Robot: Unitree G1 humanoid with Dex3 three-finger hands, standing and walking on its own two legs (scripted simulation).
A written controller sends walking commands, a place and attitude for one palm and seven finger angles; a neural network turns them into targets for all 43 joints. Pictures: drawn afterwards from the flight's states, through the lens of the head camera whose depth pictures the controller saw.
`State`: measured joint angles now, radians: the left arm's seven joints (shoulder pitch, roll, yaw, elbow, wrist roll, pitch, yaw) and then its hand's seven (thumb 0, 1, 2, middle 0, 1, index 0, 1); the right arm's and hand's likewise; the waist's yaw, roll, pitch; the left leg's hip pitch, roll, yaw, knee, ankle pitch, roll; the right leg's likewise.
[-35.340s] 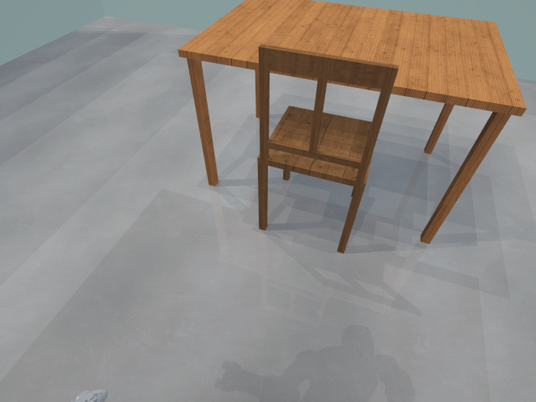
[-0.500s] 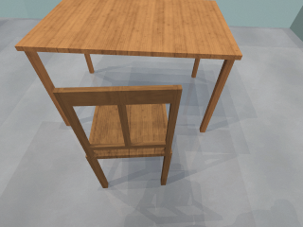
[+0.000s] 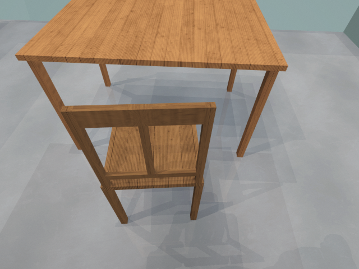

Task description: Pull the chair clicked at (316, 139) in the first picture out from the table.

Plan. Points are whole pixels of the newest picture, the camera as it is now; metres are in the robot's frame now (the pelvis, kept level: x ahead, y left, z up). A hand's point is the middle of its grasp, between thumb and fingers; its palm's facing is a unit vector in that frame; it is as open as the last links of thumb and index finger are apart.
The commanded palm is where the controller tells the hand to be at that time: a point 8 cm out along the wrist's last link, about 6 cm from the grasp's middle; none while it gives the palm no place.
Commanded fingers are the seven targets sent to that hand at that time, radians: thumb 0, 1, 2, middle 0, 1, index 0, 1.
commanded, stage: look to check the result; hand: left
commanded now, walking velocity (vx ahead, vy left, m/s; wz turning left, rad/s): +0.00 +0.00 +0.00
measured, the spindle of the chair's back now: (147, 151) +0.48 +0.13 -0.11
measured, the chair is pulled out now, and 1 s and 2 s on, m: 0.28 0.28 0.28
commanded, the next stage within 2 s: come to a stop and stand still in 0.10 s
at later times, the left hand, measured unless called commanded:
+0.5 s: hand out of the picture +0.03 +0.19 -0.18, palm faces +0.05 -0.97 -0.24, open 7.4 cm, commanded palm none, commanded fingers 0.00 0.90 0.90 -0.20 -0.30 -0.20 -0.30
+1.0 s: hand out of the picture -0.02 +0.20 -0.18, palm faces +0.04 -0.97 -0.22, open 7.4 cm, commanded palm none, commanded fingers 0.00 0.90 0.90 -0.20 -0.30 -0.20 -0.30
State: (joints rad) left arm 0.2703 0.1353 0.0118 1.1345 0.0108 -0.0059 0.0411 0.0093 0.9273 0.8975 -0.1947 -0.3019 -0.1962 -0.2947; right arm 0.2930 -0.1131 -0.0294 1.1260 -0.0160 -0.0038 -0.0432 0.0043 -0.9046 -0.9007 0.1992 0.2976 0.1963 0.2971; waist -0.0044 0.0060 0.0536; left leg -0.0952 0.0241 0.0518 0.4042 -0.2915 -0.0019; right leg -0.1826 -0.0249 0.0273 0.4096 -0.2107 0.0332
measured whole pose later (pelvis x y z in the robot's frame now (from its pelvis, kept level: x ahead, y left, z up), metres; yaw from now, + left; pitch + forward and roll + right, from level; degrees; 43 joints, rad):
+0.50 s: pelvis +0.00 +0.00 -0.01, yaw +2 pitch -1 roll +0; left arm 0.26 0.19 0.00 1.03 0.02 -0.02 0.04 0.01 0.92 0.90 -0.20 -0.30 -0.20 -0.29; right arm 0.24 -0.19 -0.04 1.06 -0.02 0.00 -0.03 0.01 -0.90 -0.90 0.20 0.30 0.20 0.30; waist -0.01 0.01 0.02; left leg -0.18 0.02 0.02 0.55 -0.36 0.00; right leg -0.25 -0.04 0.00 0.55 -0.29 0.03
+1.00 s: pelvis -0.03 +0.01 -0.01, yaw +2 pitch -2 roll +0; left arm 0.26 0.20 -0.01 1.05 0.02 0.00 0.03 0.00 0.91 0.90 -0.20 -0.30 -0.20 -0.29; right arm 0.21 -0.17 -0.02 1.09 -0.01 0.01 -0.01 0.01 -0.91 -0.90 0.20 0.30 0.20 0.30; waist 0.01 -0.02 0.06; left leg -0.17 -0.01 0.03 0.49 -0.28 0.02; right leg -0.24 -0.06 0.01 0.48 -0.20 0.05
